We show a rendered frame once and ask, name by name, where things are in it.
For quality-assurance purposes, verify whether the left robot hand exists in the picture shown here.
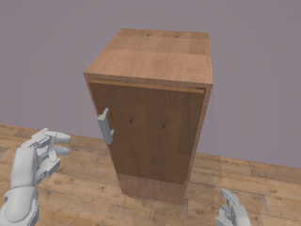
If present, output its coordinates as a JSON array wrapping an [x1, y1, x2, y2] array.
[[10, 128, 71, 189]]

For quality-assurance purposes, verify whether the left robot forearm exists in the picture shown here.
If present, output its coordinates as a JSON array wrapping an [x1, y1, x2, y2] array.
[[0, 186, 40, 226]]

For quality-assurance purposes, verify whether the handle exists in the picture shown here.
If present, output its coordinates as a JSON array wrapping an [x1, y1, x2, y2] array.
[[97, 107, 115, 145]]

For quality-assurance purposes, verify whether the right robot hand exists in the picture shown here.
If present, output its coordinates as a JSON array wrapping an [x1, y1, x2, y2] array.
[[215, 188, 252, 226]]

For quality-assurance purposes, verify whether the cupboard door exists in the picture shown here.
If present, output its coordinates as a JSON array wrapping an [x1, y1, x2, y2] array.
[[88, 79, 204, 186]]

